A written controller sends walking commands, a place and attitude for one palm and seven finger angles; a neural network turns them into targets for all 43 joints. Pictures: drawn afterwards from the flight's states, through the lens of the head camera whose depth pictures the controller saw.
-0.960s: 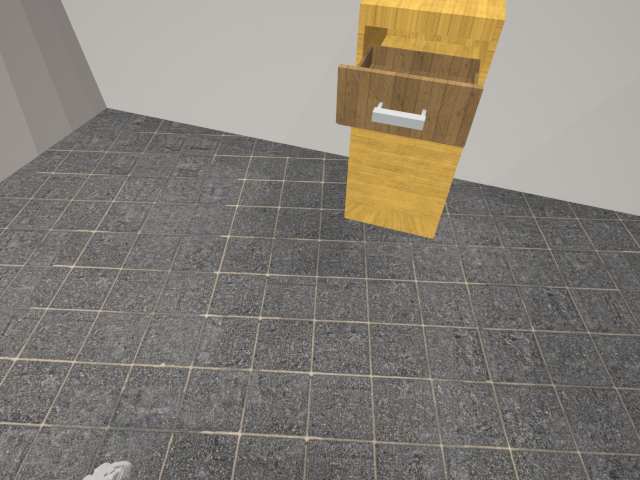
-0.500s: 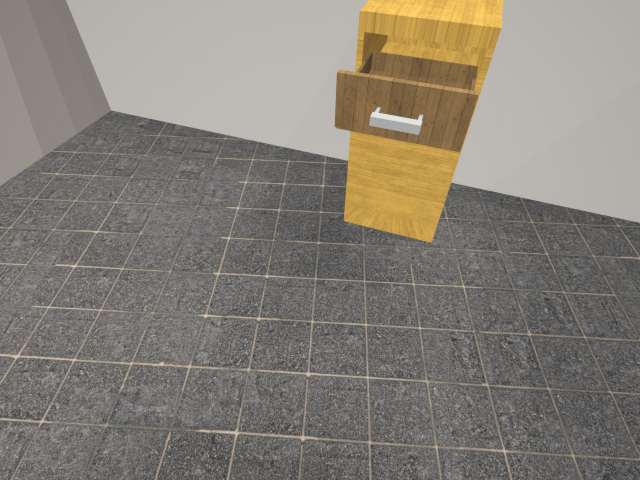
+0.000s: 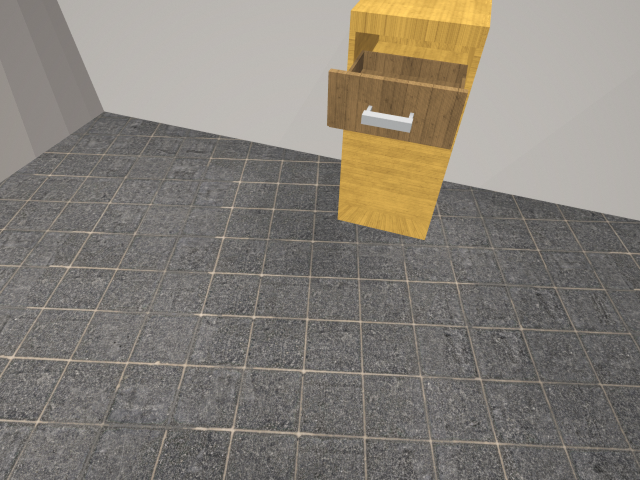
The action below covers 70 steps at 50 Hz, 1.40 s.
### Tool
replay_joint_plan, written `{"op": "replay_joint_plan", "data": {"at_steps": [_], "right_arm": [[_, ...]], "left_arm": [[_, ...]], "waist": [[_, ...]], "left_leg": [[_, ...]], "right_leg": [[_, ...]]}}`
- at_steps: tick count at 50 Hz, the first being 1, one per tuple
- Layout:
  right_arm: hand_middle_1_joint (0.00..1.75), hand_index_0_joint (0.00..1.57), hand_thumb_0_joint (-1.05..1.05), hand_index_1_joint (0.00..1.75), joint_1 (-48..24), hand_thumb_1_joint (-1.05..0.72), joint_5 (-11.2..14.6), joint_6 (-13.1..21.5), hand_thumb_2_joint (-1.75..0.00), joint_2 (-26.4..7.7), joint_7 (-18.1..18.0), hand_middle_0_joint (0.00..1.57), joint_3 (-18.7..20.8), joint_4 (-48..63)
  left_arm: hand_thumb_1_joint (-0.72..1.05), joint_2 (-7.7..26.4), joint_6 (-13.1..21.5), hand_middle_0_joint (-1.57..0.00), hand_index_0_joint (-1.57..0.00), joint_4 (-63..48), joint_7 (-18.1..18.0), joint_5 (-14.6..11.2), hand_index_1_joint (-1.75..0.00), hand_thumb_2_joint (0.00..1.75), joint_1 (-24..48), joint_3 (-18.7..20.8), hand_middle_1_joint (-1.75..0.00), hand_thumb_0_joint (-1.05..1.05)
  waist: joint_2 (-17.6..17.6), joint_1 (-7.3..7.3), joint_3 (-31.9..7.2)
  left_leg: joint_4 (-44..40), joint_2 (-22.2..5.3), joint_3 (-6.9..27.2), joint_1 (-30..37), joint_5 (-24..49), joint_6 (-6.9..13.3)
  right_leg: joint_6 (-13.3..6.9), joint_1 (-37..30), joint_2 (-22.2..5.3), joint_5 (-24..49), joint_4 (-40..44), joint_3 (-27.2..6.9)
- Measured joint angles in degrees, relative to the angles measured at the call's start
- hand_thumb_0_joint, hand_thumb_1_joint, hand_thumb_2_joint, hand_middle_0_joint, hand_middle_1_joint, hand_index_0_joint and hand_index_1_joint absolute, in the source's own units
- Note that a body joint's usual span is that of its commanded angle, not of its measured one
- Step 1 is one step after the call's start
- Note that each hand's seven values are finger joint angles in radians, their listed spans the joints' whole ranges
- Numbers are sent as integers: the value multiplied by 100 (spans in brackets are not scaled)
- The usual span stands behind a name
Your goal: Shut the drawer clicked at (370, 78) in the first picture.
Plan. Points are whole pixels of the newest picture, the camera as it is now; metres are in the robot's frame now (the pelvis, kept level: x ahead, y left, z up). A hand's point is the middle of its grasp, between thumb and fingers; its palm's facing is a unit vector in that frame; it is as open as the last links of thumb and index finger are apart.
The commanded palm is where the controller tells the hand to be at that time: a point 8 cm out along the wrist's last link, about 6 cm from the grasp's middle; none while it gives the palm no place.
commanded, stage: look at it before walking up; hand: left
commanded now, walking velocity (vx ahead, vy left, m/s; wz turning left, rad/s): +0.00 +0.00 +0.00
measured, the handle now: (388, 116) +0.98 -0.13 -0.04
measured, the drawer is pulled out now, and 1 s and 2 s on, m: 0.30 0.30 0.30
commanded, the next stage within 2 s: walk to a spot facing it in 0.48 s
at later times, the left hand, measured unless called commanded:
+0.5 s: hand out of the picture +0.07 +0.25 -0.16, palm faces -0.02 -0.95 -0.32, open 7.4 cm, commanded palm none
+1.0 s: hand out of the picture +0.10 +0.16 -0.18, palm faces -0.10 -0.97 -0.23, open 7.4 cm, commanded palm none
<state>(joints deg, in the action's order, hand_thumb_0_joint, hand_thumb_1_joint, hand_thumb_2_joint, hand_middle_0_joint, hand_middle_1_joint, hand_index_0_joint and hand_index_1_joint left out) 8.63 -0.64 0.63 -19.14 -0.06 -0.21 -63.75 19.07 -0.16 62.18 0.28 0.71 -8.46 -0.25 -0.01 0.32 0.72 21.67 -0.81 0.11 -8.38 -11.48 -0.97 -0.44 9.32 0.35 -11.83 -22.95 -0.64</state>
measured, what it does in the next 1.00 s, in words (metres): lifts its right foot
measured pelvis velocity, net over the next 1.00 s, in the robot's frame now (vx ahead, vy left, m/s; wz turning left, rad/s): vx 0.07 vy -0.04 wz -0.17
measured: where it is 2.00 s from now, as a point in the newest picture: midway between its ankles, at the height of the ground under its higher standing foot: (348, 444)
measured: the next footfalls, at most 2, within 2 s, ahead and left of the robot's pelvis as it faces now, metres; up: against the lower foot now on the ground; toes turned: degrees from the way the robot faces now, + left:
left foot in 1.44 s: +0.42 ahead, +0.03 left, +0.00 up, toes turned -15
right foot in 1.96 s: +0.42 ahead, -0.22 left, +0.00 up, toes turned -46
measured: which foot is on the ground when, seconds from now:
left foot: down 0.00-0.94, up 0.96-1.00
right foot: down 0.00-1.00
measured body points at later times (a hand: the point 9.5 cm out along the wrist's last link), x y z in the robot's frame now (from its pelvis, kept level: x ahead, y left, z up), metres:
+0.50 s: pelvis +0.01 +0.00 +0.00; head +0.01 +0.01 +0.45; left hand +0.07 +0.30 -0.13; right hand +0.08 -0.29 -0.13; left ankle +0.00 +0.13 -0.74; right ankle +0.01 -0.11 -0.74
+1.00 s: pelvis +0.07 -0.04 -0.02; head +0.08 -0.06 +0.42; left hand +0.11 +0.21 -0.17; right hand +0.02 -0.29 -0.19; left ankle +0.01 +0.11 -0.70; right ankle +0.07 -0.12 -0.75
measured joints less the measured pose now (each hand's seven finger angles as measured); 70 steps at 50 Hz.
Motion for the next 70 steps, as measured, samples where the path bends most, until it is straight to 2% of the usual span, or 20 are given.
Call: {"op": "replay_joint_plan", "data": {"at_steps": [32, 36, 39, 43, 45, 47, 49, 51, 54, 60, 63, 67, 70], "right_arm": [[30, 20, 1, 30, -121, -91, 3, 16, -90, 53, -30, 20, -4, -11], [30, 20, 1, 30, 38, -91, -44, -31, -90, 200, -28, 20, 21, 78], [30, 20, 1, 30, 280, -91, -57, -38, -90, 358, -3, 20, 62, 193], [30, 20, 1, 30, 584, -91, -58, 67, -90, 540, -3, 20, 145, 287], [30, 20, 1, 30, 724, -90, -69, 100, -90, 571, -14, 20, 180, 285], [30, 20, 1, 30, 872, -90, -65, 84, -90, 555, -17, 20, 209, 263], [30, 20, 1, 30, 932, -90, -45, -22, -90, 563, -5, 20, 224, 159], [30, 20, 1, 30, 908, -91, -41, -87, -90, 592, 15, 20, 239, 82], [30, 20, 2, 30, 714, -91, -73, -72, -90, 645, 47, 20, 281, 180], [30, 20, 1, 30, 196, -91, -83, 26, -90, 745, 104, 20, 362, 687], [30, 20, 1, 30, 22, -91, -74, 40, -90, 803, 130, 20, 364, 822], [30, 20, 1, 30, -162, -91, -53, 43, -90, 885, 162, 20, 336, 916], [30, 20, 1, 30, -254, -91, -36, 110, -90, 959, 165, 20, 291, 978]], "left_arm": [[90, -4, 4, -20, -20, 55, -37, 3, -30, 89, -70, 11, -30, 0], [90, -136, -114, -20, -20, 0, 1, 36, -30, 90, -335, 53, -30, 0], [90, -257, -184, -20, -20, -87, 89, 62, -30, 90, -657, 107, -30, 0], [91, -455, -231, -20, -20, -157, 179, 77, -30, 90, -966, 199, -30, 0], [91, -575, -208, -20, -20, -208, 222, 71, -30, 90, -1014, 232, -30, 0], [90, -667, -83, -20, -20, -333, 255, 76, -30, 90, -1048, 254, -30, 0], [90, -737, 114, -20, -20, -397, 183, 66, -30, 90, -1048, 273, -30, 0], [90, -813, 219, -20, -20, -431, 93, 35, -30, 90, -1133, 281, -30, 0], [90, -911, 254, -20, -20, -384, 15, 49, -30, 89, -1365, 268, -30, 0], [90, -1122, 303, -20, -20, -138, 2, 73, -30, 89, -1695, 209, -30, 0], [90, -1154, 350, -21, -20, -89, -24, 77, -30, 89, -1750, 209, -30, 0], [90, -1114, 372, -21, -20, -89, -75, 99, -30, 89, -1761, 226, -30, 0], [90, -1028, 349, -21, -20, -98, -95, 112, -30, 89, -1770, 266, -30, 0]], "waist": [[-38, -60, -17], [-35, -125, -137], [-63, -142, -217], [-78, -145, -120], [-10, -120, -11], [110, -116, 100], [193, -157, 171], [190, -221, 185], [81, -268, 124], [63, -160, 6], [89, -199, -21], [66, -323, -15], [-23, -404, 5]], "left_leg": [[-87, 7, -51, 98, -35, 23], [226, -49, -214, 39, -307, 26], [474, -95, -379, 9, -574, 39], [534, -203, -702, 188, -800, -26], [579, -308, -824, 302, -914, -113], [1094, -494, -863, 195, -1239, -148], [2552, -566, -601, -378, -1686, -73], [3743, -483, -394, -963, -1535, -2], [4393, -443, -402, -1697, -1003, -24], [3996, -564, -305, -2664, 4, -167], [3585, -609, -257, -2839, 247, -190], [2684, -564, -290, -2670, 238, -133], [1841, -409, -380, -2215, 65, -16]], "right_leg": [[37, -96, -9, 1, 122, -50], [8, 56, 53, -241, -241, -207], [-73, 268, 101, -799, -768, -336], [-72, 807, -19, -1371, -1900, 15], [-74, 943, -98, -1402, -1913, 233], [-121, 842, -95, -884, -1361, 397], [-251, 879, 26, -658, -1551, 492], [-350, 678, 127, -763, -1405, 496], [-386, 307, 229, -609, -807, 312], [-372, -309, 363, -332, 189, -72], [-326, -588, 395, -388, 436, -210], [-223, -935, 358, -629, 563, -386], [-98, -1122, 267, -991, 394, -530]]}}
